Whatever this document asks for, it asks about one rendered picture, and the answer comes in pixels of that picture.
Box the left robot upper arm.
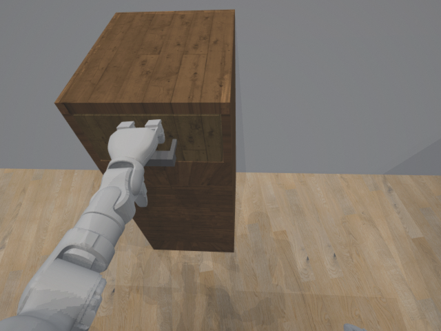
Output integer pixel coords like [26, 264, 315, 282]
[0, 258, 107, 331]

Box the drawer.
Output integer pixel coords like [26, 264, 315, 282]
[73, 114, 223, 161]

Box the cabinet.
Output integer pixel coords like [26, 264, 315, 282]
[54, 10, 236, 252]

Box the left robot forearm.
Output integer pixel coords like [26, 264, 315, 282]
[17, 157, 145, 315]

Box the handle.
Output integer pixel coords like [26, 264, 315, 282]
[145, 139, 177, 167]

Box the left robot hand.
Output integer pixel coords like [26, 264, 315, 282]
[107, 119, 165, 207]

